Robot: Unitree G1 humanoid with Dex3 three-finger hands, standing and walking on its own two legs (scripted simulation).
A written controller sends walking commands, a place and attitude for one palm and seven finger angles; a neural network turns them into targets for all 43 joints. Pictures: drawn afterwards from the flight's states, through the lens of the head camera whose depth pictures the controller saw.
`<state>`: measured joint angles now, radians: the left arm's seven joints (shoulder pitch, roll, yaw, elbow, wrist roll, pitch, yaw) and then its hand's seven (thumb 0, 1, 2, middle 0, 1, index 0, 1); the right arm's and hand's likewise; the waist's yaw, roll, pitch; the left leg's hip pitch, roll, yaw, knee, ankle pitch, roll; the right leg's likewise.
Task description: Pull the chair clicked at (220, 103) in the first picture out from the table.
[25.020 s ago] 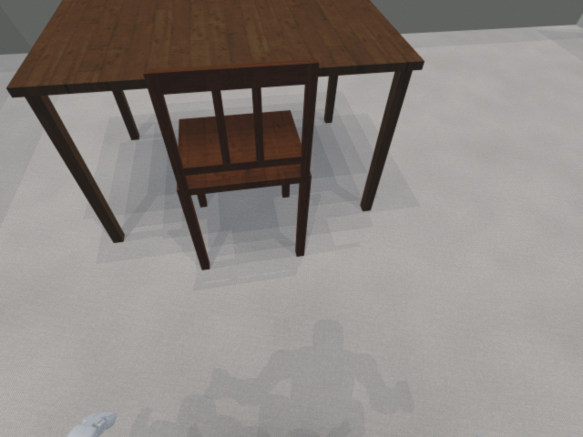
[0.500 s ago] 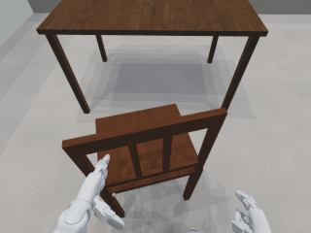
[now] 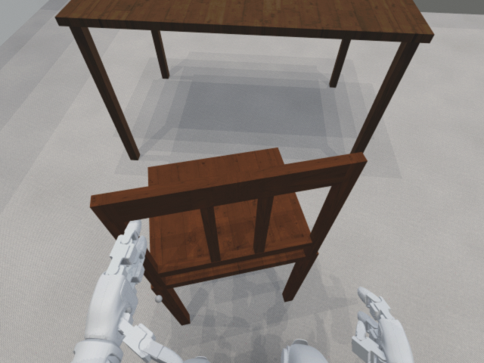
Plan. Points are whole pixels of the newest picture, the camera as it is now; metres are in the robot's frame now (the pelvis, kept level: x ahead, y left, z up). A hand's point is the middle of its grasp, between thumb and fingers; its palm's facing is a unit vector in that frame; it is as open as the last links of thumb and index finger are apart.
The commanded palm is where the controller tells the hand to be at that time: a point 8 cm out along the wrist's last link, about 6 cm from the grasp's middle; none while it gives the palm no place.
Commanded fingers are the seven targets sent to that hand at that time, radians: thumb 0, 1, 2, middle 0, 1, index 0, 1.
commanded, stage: draw the hand back to the body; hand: left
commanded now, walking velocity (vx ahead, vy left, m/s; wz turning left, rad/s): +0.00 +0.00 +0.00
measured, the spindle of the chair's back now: (211, 235) +0.35 +0.08 -0.05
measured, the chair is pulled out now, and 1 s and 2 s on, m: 0.51 0.51 0.51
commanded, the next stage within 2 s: step back with the hand held close in 1.32 s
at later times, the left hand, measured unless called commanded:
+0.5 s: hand (81, 286) +0.20 +0.20 +0.12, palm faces +0.19 -0.87 -0.45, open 14.2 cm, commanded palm +0.17 +0.25 +0.16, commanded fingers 0.00 0.14 0.53 -0.09 -0.14 -0.09 -0.14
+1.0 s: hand out of the picture +0.21 +0.27 +0.24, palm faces +0.51 -0.74 -0.44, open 8.6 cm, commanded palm +0.16 +0.30 +0.24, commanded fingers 0.00 0.90 0.90 -0.20 -0.30 -0.20 -0.30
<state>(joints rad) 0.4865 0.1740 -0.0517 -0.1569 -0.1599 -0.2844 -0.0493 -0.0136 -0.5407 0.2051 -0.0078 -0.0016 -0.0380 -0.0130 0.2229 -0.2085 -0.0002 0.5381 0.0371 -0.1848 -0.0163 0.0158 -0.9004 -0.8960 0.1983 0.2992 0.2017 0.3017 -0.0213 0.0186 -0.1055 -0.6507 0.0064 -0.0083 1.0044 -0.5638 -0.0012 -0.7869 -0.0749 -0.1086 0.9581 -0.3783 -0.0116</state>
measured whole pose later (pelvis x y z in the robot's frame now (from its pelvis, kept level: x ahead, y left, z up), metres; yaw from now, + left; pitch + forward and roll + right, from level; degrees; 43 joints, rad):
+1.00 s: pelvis +0.02 -0.01 +0.06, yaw +0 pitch -4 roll -1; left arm 0.46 0.37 0.38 -0.39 -0.07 -0.09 0.16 0.00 0.69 0.80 -0.18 -0.26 -0.19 -0.26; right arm 0.19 -0.23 0.00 0.65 0.04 -0.15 -0.07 0.02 -0.90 -0.90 0.20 0.30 0.20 0.30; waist 0.06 0.10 0.03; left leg -0.02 0.02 0.00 0.43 -0.34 -0.01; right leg -0.17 -0.03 -0.12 0.44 -0.20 -0.01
